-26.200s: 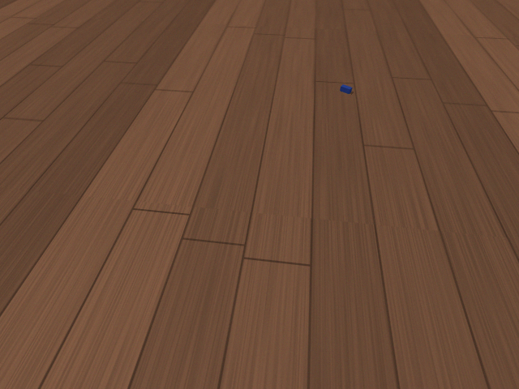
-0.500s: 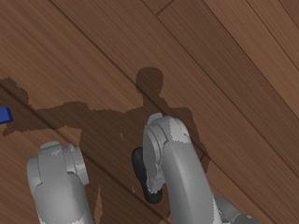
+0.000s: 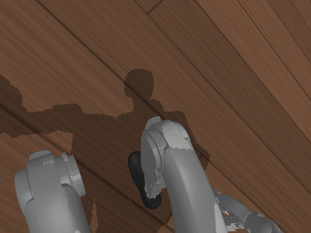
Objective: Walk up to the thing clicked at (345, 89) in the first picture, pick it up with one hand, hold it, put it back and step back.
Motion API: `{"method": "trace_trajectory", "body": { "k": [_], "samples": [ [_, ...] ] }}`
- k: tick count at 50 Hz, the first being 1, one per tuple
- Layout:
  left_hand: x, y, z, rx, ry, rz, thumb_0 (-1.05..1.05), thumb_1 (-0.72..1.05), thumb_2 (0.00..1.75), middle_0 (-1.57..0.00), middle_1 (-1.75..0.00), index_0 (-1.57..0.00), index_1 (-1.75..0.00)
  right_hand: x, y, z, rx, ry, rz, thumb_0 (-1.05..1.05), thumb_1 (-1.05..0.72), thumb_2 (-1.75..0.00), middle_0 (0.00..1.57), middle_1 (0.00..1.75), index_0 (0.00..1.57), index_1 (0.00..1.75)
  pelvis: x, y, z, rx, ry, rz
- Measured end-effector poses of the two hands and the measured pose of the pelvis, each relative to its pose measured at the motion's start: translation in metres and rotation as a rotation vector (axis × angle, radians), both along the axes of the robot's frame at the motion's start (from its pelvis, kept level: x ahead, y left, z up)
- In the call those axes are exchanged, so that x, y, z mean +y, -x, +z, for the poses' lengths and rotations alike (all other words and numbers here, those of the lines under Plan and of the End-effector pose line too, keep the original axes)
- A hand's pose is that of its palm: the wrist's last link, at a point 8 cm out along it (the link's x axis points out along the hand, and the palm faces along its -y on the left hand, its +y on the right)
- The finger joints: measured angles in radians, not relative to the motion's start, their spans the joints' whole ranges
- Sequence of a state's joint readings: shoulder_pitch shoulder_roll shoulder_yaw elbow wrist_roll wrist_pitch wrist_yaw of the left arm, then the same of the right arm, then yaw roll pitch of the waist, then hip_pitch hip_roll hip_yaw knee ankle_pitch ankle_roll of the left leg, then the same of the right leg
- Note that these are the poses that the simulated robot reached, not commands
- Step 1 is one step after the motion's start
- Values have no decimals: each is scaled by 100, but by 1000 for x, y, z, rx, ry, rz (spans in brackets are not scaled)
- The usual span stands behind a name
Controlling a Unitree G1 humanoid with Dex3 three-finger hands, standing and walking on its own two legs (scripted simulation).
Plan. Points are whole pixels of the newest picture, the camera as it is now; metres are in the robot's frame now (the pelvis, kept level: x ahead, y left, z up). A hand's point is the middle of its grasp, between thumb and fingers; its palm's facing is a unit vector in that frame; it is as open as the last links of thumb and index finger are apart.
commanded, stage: close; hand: left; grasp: from above
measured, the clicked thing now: out of the picture +0.40 +0.31 -0.28
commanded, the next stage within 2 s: settle in 1.58 s
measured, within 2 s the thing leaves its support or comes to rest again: neither
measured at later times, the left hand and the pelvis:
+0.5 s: hand out of the picture +0.40 +0.30 -0.25, palm faces -0.42 -0.12 -0.90, open 10.7 cm; pelvis +0.00 +0.00 +0.00, yaw +0 degrees
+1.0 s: hand out of the picture +0.41 +0.32 -0.25, palm faces -0.44 -0.17 -0.88, open 8.7 cm; pelvis +0.00 +0.00 +0.00, yaw +0 degrees
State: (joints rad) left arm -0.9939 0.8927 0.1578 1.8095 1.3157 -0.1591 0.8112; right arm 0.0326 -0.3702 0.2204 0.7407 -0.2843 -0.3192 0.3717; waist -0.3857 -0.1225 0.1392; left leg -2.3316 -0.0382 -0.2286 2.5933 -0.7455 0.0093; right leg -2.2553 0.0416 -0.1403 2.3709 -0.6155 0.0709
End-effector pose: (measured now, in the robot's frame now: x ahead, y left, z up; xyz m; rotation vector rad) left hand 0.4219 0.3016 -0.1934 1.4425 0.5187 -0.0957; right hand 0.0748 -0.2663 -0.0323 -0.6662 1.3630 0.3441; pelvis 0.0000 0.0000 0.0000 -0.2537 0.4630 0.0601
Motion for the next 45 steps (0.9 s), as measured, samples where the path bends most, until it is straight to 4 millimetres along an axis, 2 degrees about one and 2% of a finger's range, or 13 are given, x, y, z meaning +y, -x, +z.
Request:
{"method": "trace_trajectory", "body": {
  "k": [5, 10, 17, 23, 30, 36, 45],
  "samples": [
    [17, 2, -8, 85, 12, 60, 0, -26, 80, -26, -83, -27, -82, -1, 9, -3, 30, -3, -24, 0, -89, -90, 20, 30, 20, 30, -1, -2, -1, 4, 0, 2],
    [22, 4, -5, 104, 32, 14, 0, -21, 75, -28, -81, -32, -78, 8, 18, -10, 82, -32, -37, 0, -90, -90, 20, 30, 20, 30, -2, -4, 2, 4, -4, 4],
    [18, 15, -2, 110, 64, -60, 0, -12, 70, -33, -77, -38, -74, 19, 20, -14, 89, -53, -21, 0, -89, -90, 20, 30, 20, 30, -3, -2, 4, -10, -2, 0],
    [6, 21, 0, 56, 53, -139, 0, -2, 65, -41, -74, -46, -70, 18, 14, -13, 62, -35, 14, 0, -89, -90, 20, 30, 20, 30, -3, 2, 4, -30, -3, -4],
    [-1, 15, 3, -11, 8, -123, 0, 9, 56, -49, -67, -54, -62, 7, 5, 2, 12, 9, 16, 0, -89, -90, 20, 30, 20, 30, -1, 5, 7, -24, 3, -7],
    [8, 8, 0, 26, 9, -11, 0, 12, 48, -55, -59, -59, -54, -2, 7, 12, 1, 34, 0, 0, -89, -90, 20, 30, 20, 30, 1, 5, 6, -9, 9, -4],
    [18, 3, 2, 71, 41, -18, 0, 20, 39, -62, -54, -66, -47, 6, 17, 3, 46, 3, -27, 0, -89, -90, 20, 30, 20, 30, 1, 0, 4, -2, 6, 1]
  ]
}}
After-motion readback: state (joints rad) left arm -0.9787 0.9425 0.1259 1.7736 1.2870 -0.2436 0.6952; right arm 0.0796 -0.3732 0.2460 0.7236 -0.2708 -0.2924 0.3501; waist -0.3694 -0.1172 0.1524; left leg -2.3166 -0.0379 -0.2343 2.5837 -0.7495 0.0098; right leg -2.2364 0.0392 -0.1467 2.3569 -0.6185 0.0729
